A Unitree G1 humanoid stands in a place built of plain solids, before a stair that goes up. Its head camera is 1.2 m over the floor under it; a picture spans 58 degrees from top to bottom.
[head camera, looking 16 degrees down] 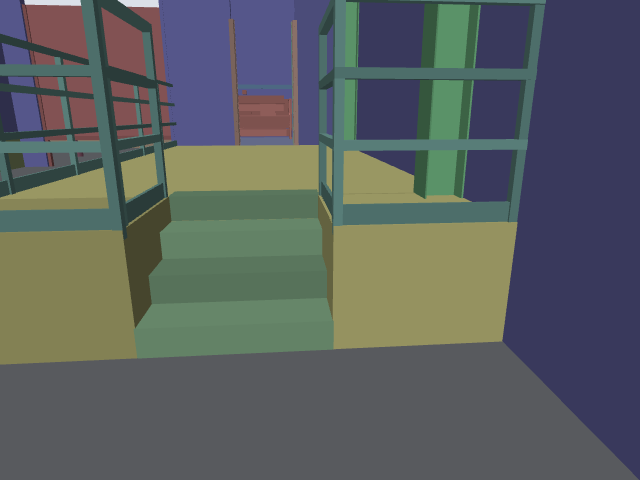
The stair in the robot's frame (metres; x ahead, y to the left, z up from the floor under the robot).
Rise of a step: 0.17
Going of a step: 0.30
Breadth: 1.02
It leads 5 degrees to the left of straight ahead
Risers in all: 4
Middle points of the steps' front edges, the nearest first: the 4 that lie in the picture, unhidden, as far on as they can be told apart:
2.01 0.43 0.17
2.31 0.46 0.34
2.61 0.49 0.51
2.91 0.51 0.68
